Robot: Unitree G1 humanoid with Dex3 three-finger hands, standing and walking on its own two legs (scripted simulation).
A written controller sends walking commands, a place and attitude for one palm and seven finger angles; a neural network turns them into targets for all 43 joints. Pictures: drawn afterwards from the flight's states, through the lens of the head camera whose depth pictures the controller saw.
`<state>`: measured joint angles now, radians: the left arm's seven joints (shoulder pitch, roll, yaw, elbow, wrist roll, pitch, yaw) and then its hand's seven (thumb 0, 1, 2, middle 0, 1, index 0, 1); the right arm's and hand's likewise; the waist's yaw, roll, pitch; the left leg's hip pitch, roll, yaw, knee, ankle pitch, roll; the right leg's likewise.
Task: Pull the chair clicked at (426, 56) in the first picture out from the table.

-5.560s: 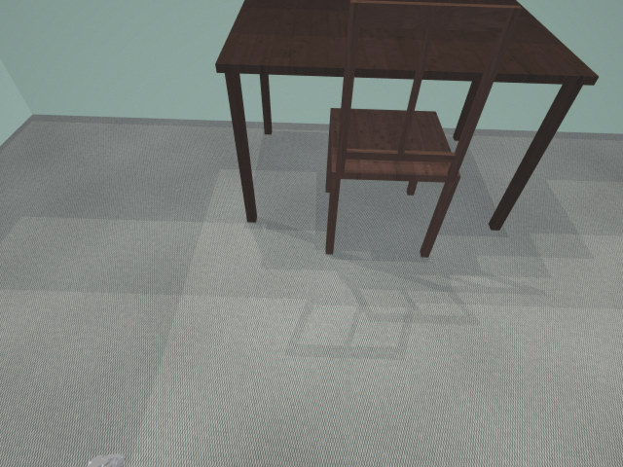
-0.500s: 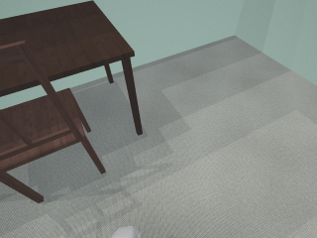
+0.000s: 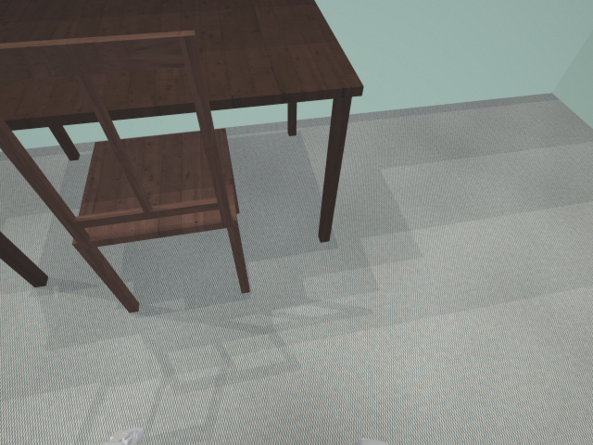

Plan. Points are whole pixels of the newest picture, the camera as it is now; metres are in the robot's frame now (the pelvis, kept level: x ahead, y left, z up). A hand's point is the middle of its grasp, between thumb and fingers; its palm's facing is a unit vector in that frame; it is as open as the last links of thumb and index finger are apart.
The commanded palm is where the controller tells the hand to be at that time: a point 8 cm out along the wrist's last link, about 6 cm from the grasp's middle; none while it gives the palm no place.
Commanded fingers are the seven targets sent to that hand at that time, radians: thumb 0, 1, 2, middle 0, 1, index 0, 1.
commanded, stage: turn to face it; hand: left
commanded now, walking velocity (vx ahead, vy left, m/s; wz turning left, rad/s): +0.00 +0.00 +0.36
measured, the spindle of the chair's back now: (121, 154) +0.66 +0.42 -0.06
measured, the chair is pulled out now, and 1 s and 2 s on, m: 0.00 0.00 0.00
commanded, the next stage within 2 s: take the last steps up to it in 0.26 s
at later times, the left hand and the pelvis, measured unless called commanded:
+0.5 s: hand out of the picture -0.03 +0.19 -0.17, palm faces +0.26 -0.94 -0.23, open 7.3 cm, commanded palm none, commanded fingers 0.00 0.90 0.90 -0.20 -0.30 -0.20 -0.30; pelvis -0.01 -0.01 +0.00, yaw +12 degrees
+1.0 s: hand out of the picture +0.13 +0.23 -0.17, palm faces +0.23 -0.96 -0.19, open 7.4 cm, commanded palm none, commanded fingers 0.00 0.90 0.90 -0.20 -0.30 -0.20 -0.30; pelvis +0.10 +0.04 -0.01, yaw +14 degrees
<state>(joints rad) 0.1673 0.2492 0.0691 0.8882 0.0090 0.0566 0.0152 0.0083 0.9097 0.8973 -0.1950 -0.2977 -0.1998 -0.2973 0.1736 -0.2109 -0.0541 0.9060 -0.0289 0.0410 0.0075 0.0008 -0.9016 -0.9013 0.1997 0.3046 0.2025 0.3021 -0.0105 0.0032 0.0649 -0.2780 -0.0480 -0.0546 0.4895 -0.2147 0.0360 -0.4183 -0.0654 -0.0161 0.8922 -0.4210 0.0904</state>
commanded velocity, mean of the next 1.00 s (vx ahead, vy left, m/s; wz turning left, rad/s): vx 0.20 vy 0.03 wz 0.14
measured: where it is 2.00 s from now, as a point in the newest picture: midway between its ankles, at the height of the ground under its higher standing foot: (273, 428)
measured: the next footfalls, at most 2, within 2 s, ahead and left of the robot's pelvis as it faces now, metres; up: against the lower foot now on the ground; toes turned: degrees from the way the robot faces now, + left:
right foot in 0.10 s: +0.04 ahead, -0.13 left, +0.00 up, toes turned +0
left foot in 0.54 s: -0.01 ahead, +0.12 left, +0.00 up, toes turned +16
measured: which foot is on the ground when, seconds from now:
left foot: down 0.00-0.10, up 0.12-0.52, down 0.54-1.00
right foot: up 0.00-0.08, down 0.10-0.54, up 0.56-1.00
